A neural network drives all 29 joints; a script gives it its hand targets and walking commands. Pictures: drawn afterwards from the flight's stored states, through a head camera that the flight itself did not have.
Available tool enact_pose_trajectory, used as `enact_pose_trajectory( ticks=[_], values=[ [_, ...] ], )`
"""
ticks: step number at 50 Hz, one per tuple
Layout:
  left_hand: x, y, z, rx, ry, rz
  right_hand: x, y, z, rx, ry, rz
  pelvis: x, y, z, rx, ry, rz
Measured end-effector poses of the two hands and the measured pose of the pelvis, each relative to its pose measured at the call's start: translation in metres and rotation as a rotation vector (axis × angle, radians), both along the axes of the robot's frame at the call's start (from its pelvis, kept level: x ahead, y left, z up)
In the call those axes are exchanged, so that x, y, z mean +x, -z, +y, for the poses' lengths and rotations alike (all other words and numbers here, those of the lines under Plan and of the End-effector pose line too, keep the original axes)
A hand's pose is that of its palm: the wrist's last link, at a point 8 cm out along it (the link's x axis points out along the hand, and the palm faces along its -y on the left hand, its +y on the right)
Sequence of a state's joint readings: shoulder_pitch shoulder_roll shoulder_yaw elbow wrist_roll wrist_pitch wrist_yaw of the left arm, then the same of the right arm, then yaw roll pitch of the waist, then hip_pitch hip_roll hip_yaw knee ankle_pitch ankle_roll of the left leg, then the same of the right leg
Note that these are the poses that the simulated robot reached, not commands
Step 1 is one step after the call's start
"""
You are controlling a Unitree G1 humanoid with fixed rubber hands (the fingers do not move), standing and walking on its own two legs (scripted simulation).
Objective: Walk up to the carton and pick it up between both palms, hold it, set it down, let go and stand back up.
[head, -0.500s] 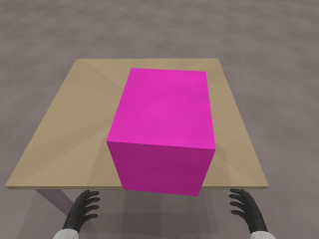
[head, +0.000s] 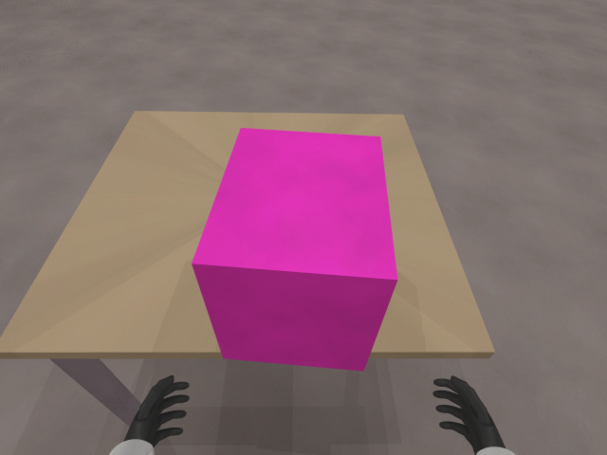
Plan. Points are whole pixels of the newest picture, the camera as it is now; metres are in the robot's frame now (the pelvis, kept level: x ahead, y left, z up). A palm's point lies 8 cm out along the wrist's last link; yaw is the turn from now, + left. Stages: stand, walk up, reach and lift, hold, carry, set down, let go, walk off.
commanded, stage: let go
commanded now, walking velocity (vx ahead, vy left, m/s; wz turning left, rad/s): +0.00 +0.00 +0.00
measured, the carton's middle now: (301, 248) +0.41 +0.02 +0.03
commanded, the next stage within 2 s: stand in 0.48 s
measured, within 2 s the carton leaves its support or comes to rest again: neither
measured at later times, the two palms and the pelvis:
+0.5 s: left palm (138, 436) +0.17 +0.24 -0.07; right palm (481, 444) +0.16 -0.22 -0.07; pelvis +0.00 +0.01 +0.00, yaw -1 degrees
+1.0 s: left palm out of the picture +0.07 +0.25 -0.13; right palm out of the picture +0.07 -0.22 -0.14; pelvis +0.00 +0.02 -0.01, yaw +1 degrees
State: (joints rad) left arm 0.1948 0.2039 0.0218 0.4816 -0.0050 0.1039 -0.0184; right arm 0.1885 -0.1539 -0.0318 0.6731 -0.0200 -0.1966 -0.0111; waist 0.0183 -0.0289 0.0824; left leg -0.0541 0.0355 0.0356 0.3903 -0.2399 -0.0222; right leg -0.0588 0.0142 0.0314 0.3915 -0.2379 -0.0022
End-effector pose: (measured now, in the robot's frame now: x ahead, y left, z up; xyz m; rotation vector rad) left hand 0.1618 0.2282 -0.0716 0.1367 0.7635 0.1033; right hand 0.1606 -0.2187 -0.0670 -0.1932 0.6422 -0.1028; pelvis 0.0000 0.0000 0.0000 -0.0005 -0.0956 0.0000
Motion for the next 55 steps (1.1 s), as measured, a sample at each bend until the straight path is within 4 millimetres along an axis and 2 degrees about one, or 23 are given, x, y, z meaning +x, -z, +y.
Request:
enact_pose_trajectory(
  ticks=[14,25,27,32,37,41,49,55],
  values=[
    [0.000,0.003,0.005,0.025,0.006,0.038,-0.005,0.004,-0.006,-0.016,-0.002,0.029,-0.001,0.000,0.008,-0.005,0.007,0.008],
    [0.004,0.002,0.008,0.025,0.006,0.040,-0.003,0.006,0.000,0.000,-0.007,0.037,0.002,0.000,0.013,-0.007,0.012,0.009],
    [0.003,0.004,0.010,0.044,0.020,0.027,-0.008,0.014,0.000,-0.007,-0.002,0.101,0.002,0.001,0.014,-0.008,0.003,0.034],
    [-0.021,0.020,0.022,0.064,0.006,0.083,-0.040,0.042,-0.007,-0.004,0.038,0.318,0.001,0.005,0.015,-0.010,-0.009,0.071],
    [-0.052,0.036,0.027,0.057,-0.037,0.178,-0.068,0.058,-0.009,0.007,0.069,0.432,0.003,0.008,0.017,-0.007,-0.012,0.086],
    [-0.068,0.045,0.027,0.051,-0.058,0.227,-0.078,0.063,-0.007,0.011,0.088,0.461,0.004,0.009,0.018,-0.004,-0.012,0.088],
    [-0.088,0.055,0.024,0.041,-0.083,0.287,-0.092,0.069,-0.002,0.020,0.121,0.490,0.005,0.010,0.020,-0.003,-0.012,0.083],
    [-0.110,0.061,0.022,0.032,-0.106,0.354,-0.113,0.074,0.001,0.029,0.142,0.549,0.004,0.007,0.020,-0.004,-0.013,0.075]
  ],
)
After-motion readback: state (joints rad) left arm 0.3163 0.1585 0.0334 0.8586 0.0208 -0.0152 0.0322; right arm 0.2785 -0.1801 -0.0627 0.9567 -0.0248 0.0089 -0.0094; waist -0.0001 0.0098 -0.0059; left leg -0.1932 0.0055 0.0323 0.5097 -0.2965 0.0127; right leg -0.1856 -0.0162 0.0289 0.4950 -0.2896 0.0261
